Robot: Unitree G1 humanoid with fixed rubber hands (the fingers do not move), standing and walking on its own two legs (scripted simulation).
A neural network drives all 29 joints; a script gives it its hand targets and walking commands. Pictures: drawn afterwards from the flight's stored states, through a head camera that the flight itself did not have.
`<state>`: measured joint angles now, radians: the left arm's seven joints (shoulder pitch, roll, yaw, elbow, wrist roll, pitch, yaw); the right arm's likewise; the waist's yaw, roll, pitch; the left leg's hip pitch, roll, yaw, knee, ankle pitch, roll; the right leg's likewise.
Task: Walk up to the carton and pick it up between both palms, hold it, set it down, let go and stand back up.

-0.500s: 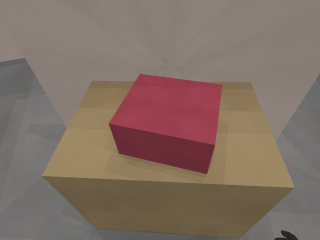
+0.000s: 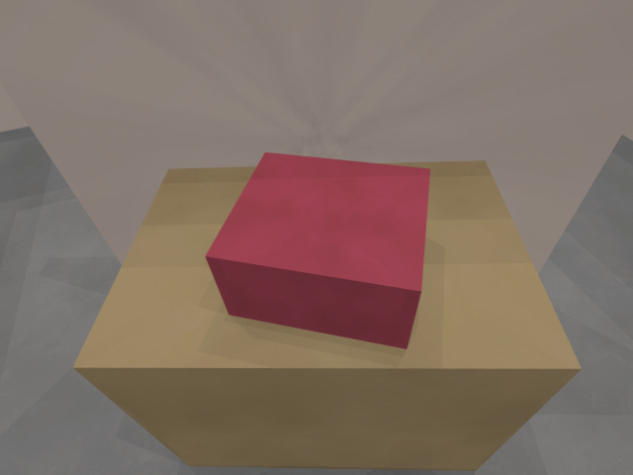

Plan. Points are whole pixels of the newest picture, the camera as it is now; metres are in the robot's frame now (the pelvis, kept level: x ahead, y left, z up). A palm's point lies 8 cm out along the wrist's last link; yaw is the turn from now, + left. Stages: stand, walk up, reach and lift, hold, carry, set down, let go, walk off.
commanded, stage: walk up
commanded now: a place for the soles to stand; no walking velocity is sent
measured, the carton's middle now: (329, 241) +0.53 +0.00 -0.03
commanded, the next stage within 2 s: reach and lift in 0.44 s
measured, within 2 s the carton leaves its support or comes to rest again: neither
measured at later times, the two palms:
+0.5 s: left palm out of the picture +0.08 +0.33 -0.10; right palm out of the picture +0.10 -0.32 -0.11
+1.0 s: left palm out of the picture +0.17 +0.30 -0.06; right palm out of the picture +0.11 -0.28 -0.07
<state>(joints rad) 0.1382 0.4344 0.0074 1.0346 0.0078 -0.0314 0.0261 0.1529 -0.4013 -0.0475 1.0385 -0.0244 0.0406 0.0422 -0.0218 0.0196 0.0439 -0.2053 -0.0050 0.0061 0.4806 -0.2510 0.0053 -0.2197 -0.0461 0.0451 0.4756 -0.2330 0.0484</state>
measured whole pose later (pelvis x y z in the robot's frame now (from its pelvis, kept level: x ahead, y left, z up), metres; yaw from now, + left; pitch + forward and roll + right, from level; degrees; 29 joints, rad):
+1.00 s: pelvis -0.01 -0.01 +0.00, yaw -3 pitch -6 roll +0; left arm 0.12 0.42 0.14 0.43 0.06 0.44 -0.04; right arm 0.26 -0.27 -0.08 0.56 0.00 -0.02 0.01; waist 0.01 -0.05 0.16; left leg -0.12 0.04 0.06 0.49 -0.27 -0.01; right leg -0.15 -0.02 0.06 0.48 -0.23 0.04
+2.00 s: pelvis +0.02 +0.00 +0.01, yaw +0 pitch -7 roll -2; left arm 0.34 0.56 0.08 0.22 -0.29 -0.09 -0.21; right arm 0.47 -0.07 0.00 0.12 0.14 -0.11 -0.22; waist 0.10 -0.01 0.12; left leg -0.04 0.04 0.03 0.44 -0.27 0.00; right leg 0.00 -0.03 0.01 0.32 -0.20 0.05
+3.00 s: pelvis +0.02 +0.00 +0.00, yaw +2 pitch -5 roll -1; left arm -0.08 0.63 0.03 0.36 -0.45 0.04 -0.22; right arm 0.14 -0.18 -0.01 0.01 0.29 0.18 -0.26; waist 0.00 -0.01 0.08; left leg -0.09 0.03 -0.01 0.46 -0.28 -0.01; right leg -0.04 -0.02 0.02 0.36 -0.23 0.05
